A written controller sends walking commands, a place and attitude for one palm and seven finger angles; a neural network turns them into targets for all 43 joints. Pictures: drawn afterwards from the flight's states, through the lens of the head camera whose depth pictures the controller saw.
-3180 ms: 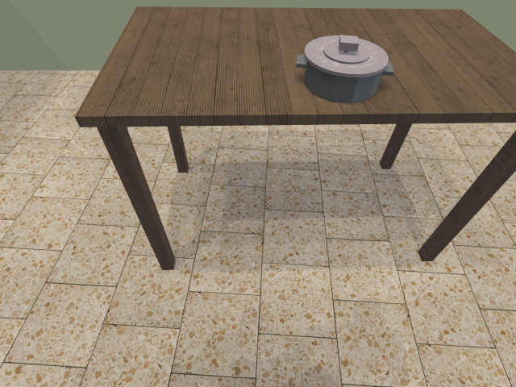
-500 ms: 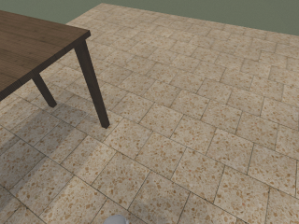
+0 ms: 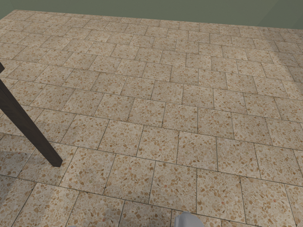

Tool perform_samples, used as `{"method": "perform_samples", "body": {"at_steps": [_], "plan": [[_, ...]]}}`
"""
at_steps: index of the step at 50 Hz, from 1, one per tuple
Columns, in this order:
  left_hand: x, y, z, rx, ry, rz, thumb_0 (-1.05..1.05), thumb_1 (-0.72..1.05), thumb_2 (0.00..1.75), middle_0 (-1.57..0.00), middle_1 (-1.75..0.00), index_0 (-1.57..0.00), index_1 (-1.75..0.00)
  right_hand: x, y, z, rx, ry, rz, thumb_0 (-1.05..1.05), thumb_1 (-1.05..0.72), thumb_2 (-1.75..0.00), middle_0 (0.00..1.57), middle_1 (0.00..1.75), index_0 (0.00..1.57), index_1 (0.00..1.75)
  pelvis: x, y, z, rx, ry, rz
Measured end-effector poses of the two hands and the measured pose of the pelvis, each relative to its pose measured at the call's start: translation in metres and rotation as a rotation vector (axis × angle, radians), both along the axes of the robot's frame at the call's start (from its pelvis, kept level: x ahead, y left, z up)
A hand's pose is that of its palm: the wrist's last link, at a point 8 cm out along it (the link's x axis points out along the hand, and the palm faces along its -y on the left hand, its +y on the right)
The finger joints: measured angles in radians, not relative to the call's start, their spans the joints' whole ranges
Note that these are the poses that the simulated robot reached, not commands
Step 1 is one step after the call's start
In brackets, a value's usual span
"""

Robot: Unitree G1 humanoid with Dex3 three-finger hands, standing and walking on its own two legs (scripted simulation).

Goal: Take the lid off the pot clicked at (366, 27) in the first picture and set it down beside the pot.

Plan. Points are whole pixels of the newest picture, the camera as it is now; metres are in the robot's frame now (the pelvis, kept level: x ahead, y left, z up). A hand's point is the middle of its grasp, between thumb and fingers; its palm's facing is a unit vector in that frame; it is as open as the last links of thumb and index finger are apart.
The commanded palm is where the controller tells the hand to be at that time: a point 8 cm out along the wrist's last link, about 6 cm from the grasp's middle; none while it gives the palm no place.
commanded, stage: walk to a spot facing it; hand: left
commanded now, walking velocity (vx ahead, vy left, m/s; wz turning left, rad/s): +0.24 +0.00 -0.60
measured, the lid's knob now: out of the picture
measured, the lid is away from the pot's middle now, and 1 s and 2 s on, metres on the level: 0.00 0.00 0.00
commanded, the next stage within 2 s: turn to face it in 0.06 s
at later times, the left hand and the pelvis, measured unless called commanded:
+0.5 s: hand (125, 184) +0.28 +0.10 -0.16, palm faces +0.03 -0.99 -0.17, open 7.2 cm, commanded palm none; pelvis +0.16 -0.07 -0.01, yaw +1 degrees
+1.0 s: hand (107, 211) +0.19 +0.15 -0.17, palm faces +0.34 -0.89 -0.31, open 7.4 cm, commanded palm none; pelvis +0.19 -0.09 -0.01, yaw +18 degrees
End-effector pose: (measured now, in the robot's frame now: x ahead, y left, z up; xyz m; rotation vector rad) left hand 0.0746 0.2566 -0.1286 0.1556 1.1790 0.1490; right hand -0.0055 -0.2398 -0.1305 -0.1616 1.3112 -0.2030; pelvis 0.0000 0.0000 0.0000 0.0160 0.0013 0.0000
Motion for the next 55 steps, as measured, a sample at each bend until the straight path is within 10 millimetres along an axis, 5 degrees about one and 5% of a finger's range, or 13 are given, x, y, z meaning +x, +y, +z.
{"method": "perform_samples", "body": {"at_steps": [8, 13, 21, 26, 32, 43, 55], "plan": [[0.168, -0.058, -0.003, 0.051, -0.156, -0.225, 0.0, 0.91, 0.9, -0.19, -0.3, -0.2, -0.3, -0.025, -0.03, -0.033, 0.051, 0.199, -0.176, 0.0, -0.91, -0.9, 0.2, 0.3, 0.2, 0.3, 0.071, -0.04, -0.029, 0.02, -0.006, -0.087], [0.2, -0.088, 0.001, 0.055, -0.164, -0.234, 0.0, 0.91, 0.9, -0.2, -0.3, -0.2, -0.3, 0.029, -0.051, -0.037, 0.04, 0.16, -0.19, 0.01, -0.91, -0.9, 0.2, 0.3, 0.2, 0.3, 0.098, -0.054, -0.023, 0.0, -0.022, -0.107], [0.196, -0.114, 0.001, -0.011, -0.104, -0.125, -0.01, 0.92, 0.9, -0.2, -0.3, -0.21, -0.3, 0.138, -0.05, -0.019, 0.062, 0.001, -0.103, 0.0, -0.91, -0.9, 0.2, 0.3, 0.2, 0.3, 0.14, -0.067, -0.005, -0.015, -0.024, -0.047], [0.186, -0.101, -0.009, -0.029, -0.099, -0.001, -0.02, 0.93, 0.9, -0.2, -0.3, -0.21, -0.3, 0.186, -0.051, -0.014, 0.039, 0.007, -0.004, 0.01, -0.94, -0.9, 0.2, 0.3, 0.2, 0.3, 0.161, -0.065, -0.007, -0.03, -0.034, 0.027], [0.145, -0.069, -0.039, -0.033, 0.014, 0.135, -0.01, 0.92, 0.9, -0.2, -0.3, -0.21, -0.3, 0.245, -0.046, -0.014, -0.013, -0.047, 0.11, 0.01, -0.93, -0.9, 0.2, 0.3, 0.2, 0.3, 0.178, -0.052, -0.021, -0.034, -0.029, 0.11], [0.096, -0.047, -0.013, 0.048, 0.115, 0.271, 0.0, 0.91, 0.9, -0.2, -0.3, -0.2, -0.3, 0.307, -0.052, 0.001, -0.019, -0.085, 0.252, 0.0, -0.91, -0.9, 0.2, 0.3, 0.21, 0.3, 0.186, -0.061, -0.006, -0.032, 0.004, 0.216], [0.082, -0.099, 0.007, 0.117, 0.02, 0.405, 0.0, 0.9, 0.9, -0.2, -0.3, -0.2, -0.3, 0.384, -0.086, -0.014, 0.014, -0.122, 0.414, 0.01, -0.91, -0.9, 0.2, 0.3, 0.2, 0.3, 0.196, -0.109, -0.011, -0.007, -0.005, 0.397]]}}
